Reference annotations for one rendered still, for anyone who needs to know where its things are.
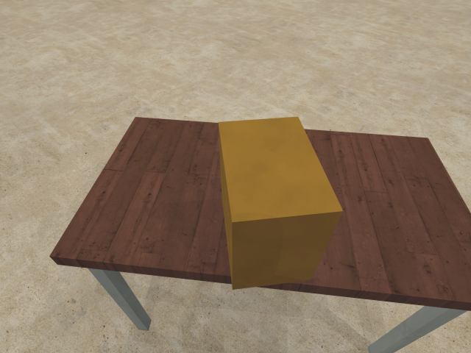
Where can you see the carton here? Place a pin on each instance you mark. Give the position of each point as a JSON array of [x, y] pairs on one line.
[[280, 210]]

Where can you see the table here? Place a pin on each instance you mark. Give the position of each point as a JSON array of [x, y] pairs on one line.
[[404, 235]]

